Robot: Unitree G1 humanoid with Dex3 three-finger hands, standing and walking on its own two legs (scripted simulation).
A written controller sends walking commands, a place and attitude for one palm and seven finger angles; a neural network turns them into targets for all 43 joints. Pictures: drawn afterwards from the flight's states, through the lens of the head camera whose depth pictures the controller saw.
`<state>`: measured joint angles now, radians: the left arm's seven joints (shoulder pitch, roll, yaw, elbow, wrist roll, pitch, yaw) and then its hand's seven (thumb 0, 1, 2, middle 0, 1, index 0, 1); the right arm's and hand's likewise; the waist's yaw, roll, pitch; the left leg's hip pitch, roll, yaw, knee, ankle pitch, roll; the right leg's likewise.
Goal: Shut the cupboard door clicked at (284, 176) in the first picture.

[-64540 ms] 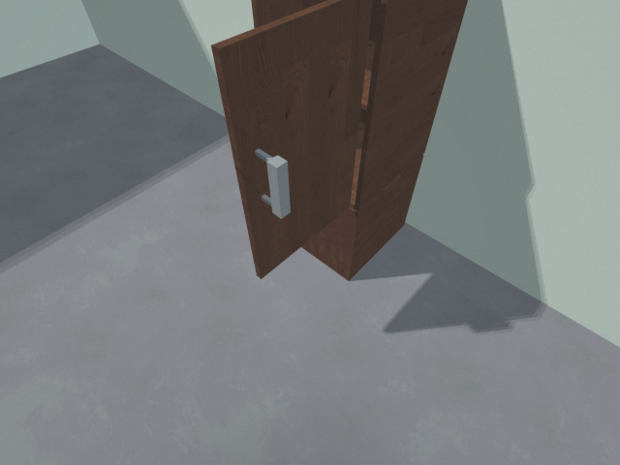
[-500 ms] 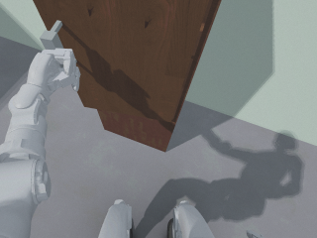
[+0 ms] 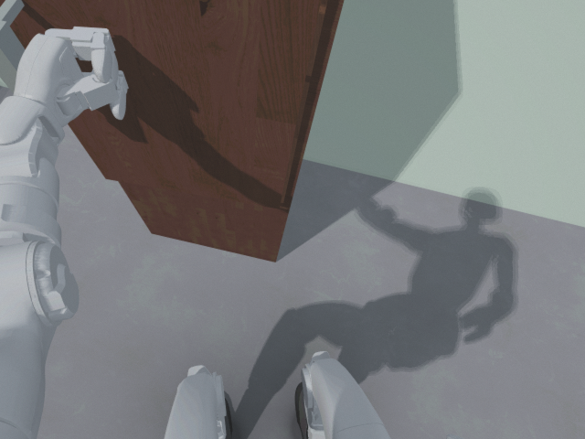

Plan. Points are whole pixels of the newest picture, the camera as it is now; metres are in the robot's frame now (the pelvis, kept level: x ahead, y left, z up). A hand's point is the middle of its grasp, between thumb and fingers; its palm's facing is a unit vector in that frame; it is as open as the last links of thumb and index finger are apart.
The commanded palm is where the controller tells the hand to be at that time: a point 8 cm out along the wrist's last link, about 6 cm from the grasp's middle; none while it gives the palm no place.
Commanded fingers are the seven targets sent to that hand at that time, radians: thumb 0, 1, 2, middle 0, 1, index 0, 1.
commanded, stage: push the door shut along its arc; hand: left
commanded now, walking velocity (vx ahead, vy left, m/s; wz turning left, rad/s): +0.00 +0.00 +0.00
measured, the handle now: (33, 65) +0.58 +0.25 +0.09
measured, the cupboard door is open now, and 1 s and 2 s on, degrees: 4 0 0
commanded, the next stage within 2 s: pull the fist back off the door in 0.50 s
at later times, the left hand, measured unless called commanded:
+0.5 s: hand (115, 73) +0.56 +0.16 +0.10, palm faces -0.37 -0.93 -0.04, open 2.9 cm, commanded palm +0.60 +0.16 +0.09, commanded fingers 0.00 0.90 0.90 -1.30 -1.50 -1.30 -1.50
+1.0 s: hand (137, 72) +0.56 +0.13 +0.10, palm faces +0.08 -0.99 -0.07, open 3.0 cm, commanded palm +0.54 +0.15 +0.09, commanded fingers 0.00 0.90 0.90 -1.30 -1.50 -1.30 -1.50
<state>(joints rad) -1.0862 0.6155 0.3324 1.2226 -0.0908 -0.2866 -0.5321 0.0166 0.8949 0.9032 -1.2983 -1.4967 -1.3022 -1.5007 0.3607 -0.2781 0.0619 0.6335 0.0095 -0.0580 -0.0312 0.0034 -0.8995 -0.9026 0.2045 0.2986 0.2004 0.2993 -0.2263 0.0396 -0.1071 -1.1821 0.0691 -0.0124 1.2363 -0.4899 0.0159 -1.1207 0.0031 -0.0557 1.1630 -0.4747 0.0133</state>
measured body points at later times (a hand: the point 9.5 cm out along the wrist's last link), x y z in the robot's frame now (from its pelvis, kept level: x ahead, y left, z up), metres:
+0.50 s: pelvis -0.01 +0.00 -0.02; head +0.17 +0.04 +0.39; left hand +0.57 +0.21 +0.10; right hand +0.00 -0.28 -0.11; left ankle +0.04 +0.11 -0.63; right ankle +0.04 -0.14 -0.63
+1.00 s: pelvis -0.02 +0.00 -0.01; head +0.13 +0.03 +0.41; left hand +0.55 +0.19 +0.11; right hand -0.05 -0.25 -0.11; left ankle +0.04 +0.11 -0.63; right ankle +0.04 -0.14 -0.63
